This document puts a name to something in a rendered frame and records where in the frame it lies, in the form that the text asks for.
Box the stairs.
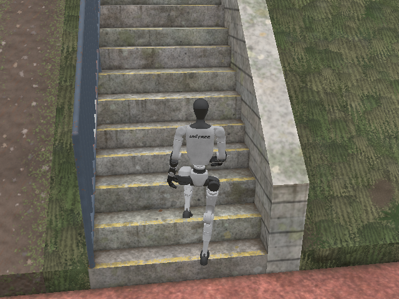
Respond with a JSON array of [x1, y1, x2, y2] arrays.
[[88, 0, 267, 289]]

